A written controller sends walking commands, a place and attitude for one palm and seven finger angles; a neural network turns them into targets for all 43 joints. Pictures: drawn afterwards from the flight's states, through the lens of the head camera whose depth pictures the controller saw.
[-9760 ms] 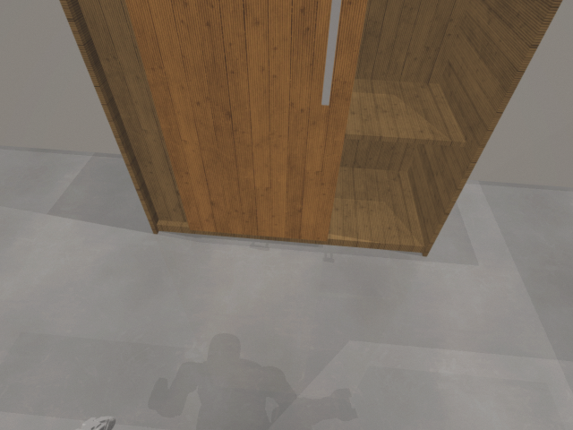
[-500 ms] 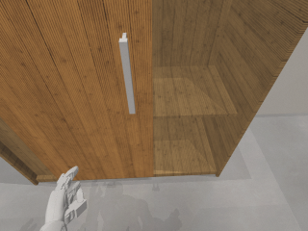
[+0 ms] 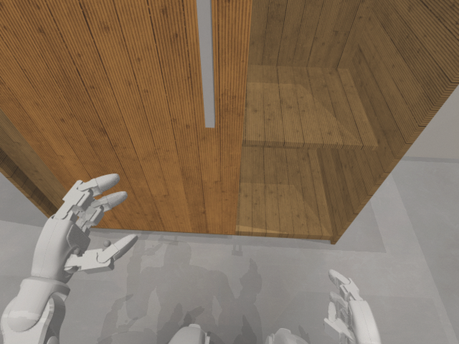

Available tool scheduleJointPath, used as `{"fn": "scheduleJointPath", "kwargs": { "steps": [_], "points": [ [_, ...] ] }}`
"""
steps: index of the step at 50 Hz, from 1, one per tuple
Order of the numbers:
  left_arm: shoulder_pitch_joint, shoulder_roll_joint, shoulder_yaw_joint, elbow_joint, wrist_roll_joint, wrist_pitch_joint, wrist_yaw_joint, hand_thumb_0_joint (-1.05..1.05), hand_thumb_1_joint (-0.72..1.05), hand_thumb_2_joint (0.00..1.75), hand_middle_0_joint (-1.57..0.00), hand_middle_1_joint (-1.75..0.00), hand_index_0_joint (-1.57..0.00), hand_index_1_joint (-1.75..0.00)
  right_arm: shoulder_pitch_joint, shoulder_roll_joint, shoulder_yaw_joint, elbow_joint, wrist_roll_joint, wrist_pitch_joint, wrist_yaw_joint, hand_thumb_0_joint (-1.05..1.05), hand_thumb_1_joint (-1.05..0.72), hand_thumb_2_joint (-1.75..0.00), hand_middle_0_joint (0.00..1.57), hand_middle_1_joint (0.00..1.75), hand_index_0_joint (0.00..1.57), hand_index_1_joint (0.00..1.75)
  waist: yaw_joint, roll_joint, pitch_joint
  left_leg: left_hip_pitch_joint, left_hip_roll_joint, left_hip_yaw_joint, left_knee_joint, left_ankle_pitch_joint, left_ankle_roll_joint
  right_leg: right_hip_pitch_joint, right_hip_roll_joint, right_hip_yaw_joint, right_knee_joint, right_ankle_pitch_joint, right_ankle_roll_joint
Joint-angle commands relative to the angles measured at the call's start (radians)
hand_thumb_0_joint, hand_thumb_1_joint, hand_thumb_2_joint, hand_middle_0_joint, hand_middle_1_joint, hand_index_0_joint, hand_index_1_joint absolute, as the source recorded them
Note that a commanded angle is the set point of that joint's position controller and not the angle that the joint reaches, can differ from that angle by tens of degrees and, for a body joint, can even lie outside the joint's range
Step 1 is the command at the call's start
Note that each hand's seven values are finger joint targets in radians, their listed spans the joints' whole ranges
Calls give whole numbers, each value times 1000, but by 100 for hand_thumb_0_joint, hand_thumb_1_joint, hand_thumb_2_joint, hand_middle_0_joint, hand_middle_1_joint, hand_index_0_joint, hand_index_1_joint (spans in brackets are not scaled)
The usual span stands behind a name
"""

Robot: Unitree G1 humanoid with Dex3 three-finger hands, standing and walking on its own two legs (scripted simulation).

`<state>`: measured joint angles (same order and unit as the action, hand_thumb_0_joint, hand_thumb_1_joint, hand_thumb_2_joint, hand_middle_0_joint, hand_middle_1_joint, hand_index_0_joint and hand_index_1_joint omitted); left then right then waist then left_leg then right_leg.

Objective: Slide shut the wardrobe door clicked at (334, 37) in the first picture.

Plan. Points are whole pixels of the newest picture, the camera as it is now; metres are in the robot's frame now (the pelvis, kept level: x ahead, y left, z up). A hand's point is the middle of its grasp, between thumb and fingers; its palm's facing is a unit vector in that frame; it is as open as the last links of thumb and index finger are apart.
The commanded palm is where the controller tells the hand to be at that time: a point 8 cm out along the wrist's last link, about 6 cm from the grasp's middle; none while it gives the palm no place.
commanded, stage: raise the hand with hooked fingers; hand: left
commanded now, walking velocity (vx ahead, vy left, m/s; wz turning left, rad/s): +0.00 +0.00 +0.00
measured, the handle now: (208, 65) +0.59 +0.11 +0.17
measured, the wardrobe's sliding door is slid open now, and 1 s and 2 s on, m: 0.43 0.43 0.43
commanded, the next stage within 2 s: move the hooked fingers beside the handle in 1.42 s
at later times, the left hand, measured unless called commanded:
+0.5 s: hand (63, 193) +0.28 +0.27 +0.14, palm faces +0.08 -0.99 -0.07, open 13.1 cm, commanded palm +0.25 +0.32 +0.15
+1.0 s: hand (31, 135) +0.32 +0.30 +0.21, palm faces +0.11 -0.99 -0.07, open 14.0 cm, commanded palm +0.28 +0.34 +0.20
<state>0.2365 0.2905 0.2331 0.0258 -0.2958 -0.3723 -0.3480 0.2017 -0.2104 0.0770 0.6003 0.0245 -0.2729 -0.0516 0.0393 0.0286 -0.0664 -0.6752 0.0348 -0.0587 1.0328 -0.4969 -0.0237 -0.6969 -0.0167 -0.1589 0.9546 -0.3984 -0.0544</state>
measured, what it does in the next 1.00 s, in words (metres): rises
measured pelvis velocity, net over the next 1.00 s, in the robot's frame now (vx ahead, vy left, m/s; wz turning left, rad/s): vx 0.04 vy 0.03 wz -0.02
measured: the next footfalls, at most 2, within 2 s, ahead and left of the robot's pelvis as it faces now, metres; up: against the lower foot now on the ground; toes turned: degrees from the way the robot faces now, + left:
none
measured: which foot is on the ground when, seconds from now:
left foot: down 0.00-1.00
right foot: down 0.00-1.00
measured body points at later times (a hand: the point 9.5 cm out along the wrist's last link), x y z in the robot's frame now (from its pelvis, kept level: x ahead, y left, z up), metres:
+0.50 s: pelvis +0.03 +0.03 +0.04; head +0.04 +0.04 +0.49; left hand +0.27 +0.33 +0.14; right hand +0.20 -0.21 -0.02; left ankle +0.02 +0.13 -0.68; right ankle +0.05 -0.09 -0.68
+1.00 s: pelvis +0.04 +0.03 +0.06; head +0.03 +0.02 +0.51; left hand +0.31 +0.35 +0.22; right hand +0.21 -0.20 -0.02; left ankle +0.02 +0.13 -0.68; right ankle +0.05 -0.09 -0.68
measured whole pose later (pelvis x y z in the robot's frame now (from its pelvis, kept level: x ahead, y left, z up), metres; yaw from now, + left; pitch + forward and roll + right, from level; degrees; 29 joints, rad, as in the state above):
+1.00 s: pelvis +0.04 +0.03 +0.06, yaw -1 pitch -1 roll -1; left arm -0.10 0.43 0.45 0.17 -0.31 0.07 -0.39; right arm 0.25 -0.26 0.09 0.64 0.04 -0.25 -0.10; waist 0.05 0.04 -0.02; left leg -0.21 0.01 0.00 0.58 -0.35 0.01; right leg -0.26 -0.02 -0.10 0.52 -0.25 -0.01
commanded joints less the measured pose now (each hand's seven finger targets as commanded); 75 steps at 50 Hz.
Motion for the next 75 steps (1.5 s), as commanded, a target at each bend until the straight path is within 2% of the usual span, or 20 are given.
{"fn": "scheduleJointPath", "kwargs": {
  "steps": [1, 2, 4, 7, 11, 14, 17, 22, 26, 29, 32, 37, 39, 44, 47, 50, 55, 61, 68, 75],
  "points": [
    [-10, 218, 197, -66, -63, 176, -25, 0, 8, 55, -26, -82, -26, -82, -57, -170, -90, -192, 20, -43, -36, 0, -90, -90, 20, 30, 20, 30, 14, -61, -202, -14, -52, 32, -228, 150, 42, 340, -35, 222, -306, -63, 46],
    [16, 230, 242, -58, -83, 196, -8, 0, 6, 54, -26, -84, -26, -84, -65, -162, -87, -199, 16, -41, -31, 0, -90, -90, 20, 30, 20, 30, 39, -67, -225, -4, -53, 30, -239, 189, 39, 383, -32, 218, -300, -24, 42],
    [15, 219, 276, -178, -96, 178, 38, 0, 1, 52, -26, -87, -26, -87, -57, -142, -86, -203, 9, -50, -16, 0, -90, -90, 20, 30, 20, 30, 52, -13, -250, 44, -47, 36, -267, 272, 34, 409, -22, 181, -272, 107, 35],
    [-16, 198, 266, -243, -79, 107, 98, 0, -6, 49, -27, -92, -27, -92, -32, -140, -94, -188, -6, -69, 0, 0, -90, -90, 20, 30, 20, 30, 34, -39, -221, 80, -39, 34, -299, 335, 33, 397, 4, 138, -246, 221, 32],
    [-68, 131, 146, -207, -41, 58, 73, 0, -15, 45, -27, -98, -27, -98, 12, -174, -101, -158, 1, -87, 3, 0, -90, -90, 20, 30, 20, 30, -33, 17, -128, 132, -33, 36, -326, 276, 36, 290, 13, 110, -262, 186, 35],
    [-138, 154, 116, -218, -36, 80, 29, 0, -22, 42, -28, -102, -28, -102, 21, -191, -101, -153, 11, -101, -14, 0, -90, -90, 20, 30, 20, 30, -41, 59, -132, 181, -32, 24, -355, 238, 38, 294, 11, 107, -288, 144, 32],
    [-170, 250, 196, -208, -34, 117, 21, 0, -29, 39, -29, -107, -29, -107, 24, -205, -99, -144, 9, -100, -34, 0, -90, -90, 20, 30, 20, 30, -28, 29, -163, 215, -31, 12, -376, 255, 42, 339, 14, 102, -305, 159, 32],
    [-232, 282, 261, -261, -49, 135, 58, 0, -41, 34, -29, -114, -29, -114, 3, -188, -82, -142, 1, -97, -37, 0, -90, -90, 20, 30, 20, 30, 6, 91, -193, 307, -29, -1, -420, 393, 20, 409, 19, 76, -307, 285, 21],
    [-263, 231, 221, -176, -53, 192, 37, 0, -50, 30, -30, -120, -30, -120, -9, -182, -73, -130, 10, -87, -35, 0, -90, -90, 20, 30, 20, 30, -1, 88, -120, 329, -21, 0, -455, 420, 6, 404, 22, 69, -335, 313, 22],
    [-315, 230, 187, -150, -39, 261, 1, 0, -50, 30, -30, -120, -30, -120, -15, -183, -67, -133, 18, -77, -40, 0, -90, -90, 20, 30, 20, 30, -3, 102, -103, 355, -18, 1, -477, 440, 6, 421, 22, 72, -358, 328, 21],
    [-358, 268, 210, -136, -33, 317, -17, 0, -50, 30, -30, -120, -30, -120, -22, -188, -61, -137, 15, -67, -47, 0, -90, -90, 20, 30, 20, 30, 4, 62, -103, 373, -17, -4, -492, 458, 13, 450, 26, 73, -379, 345, 20],
    [-481, 361, 309, -178, -41, 319, -2, 0, -50, 30, -30, -120, -30, -120, -41, -176, -51, -132, 10, -56, -54, 0, -90, -90, 20, 30, 20, 30, 14, 52, -156, 434, -20, -9, -517, 484, 6, 504, 28, 77, -409, 365, 18],
    [-510, 360, 313, -175, -43, 309, -1, 0, -50, 30, -30, -120, -30, -120, -45, -169, -48, -126, 11, -56, -55, 0, -90, -90, 20, 30, 20, 30, 10, 88, -170, 461, -21, -1, -525, 515, 4, 519, 25, 78, -420, 393, 17],
    [-578, 340, 269, -63, -38, 351, -31, 0, -50, 30, -30, -120, -30, -120, -55, -176, -45, -110, 26, -46, -65, 0, -90, -90, 20, 30, 20, 30, -7, 74, -81, 444, -20, -1, -562, 424, 17, 501, 23, 81, -463, 333, 17],
    [-578, 363, 276, -37, -28, 394, -52, 0, -50, 30, -30, -120, -30, -120, -61, -181, -46, -122, 25, -40, -68, 0, -90, -90, 20, 30, 20, 30, 6, 96, -111, 458, -25, 6, -567, 442, 24, 536, 19, 89, -475, 355, 14],
    [-514, 344, 277, -29, -38, 413, -62, 0, -50, 30, -30, -120, -30, -120, -55, -181, -52, -130, 28, -34, -60, 0, -90, -90, 20, 30, 20, 30, 11, 38, -128, 457, -25, 12, -565, 475, 28, 550, 16, 83, -472, 396, 19],
    [-517, 387, 338, -70, -51, 375, -37, 0, -50, 30, -30, -120, -30, -120, -65, -180, -58, -141, 24, -31, -50, 0, -90, -90, 20, 30, 20, 30, 23, 21, -136, 443, -29, 26, -569, 446, 33, 566, 16, 93, -478, 386, 20],
    [-573, 371, 317, -112, -28, 313, 8, 0, -50, 30, -30, -120, -30, -120, -61, -170, -60, -126, 22, -43, -55, 0, -90, -90, 20, 30, 20, 30, 5, 101, -124, 458, -33, 50, -577, 395, 40, 559, 9, 114, -501, 347, 24],
    [-555, 356, 293, -20, -37, 337, -26, 0, -50, 30, -30, -120, -30, -120, -74, -176, -57, -113, 30, -48, -73, 0, -90, -90, 20, 30, 20, 30, -3, 30, -69, 410, -32, 58, -578, 300, 49, 557, -3, 146, -535, 247, 34],
    [-547, 374, 322, -29, -46, 331, -18, 0, -50, 30, -30, -120, -30, -120, -89, -171, -58, -123, 30, -58, -71, 0, -90, -90, 20, 30, 20, 30, 9, 0, -102, 390, -32, 62, -559, 296, 50, 578, -15, 178, -542, 203, 44]
  ]
}}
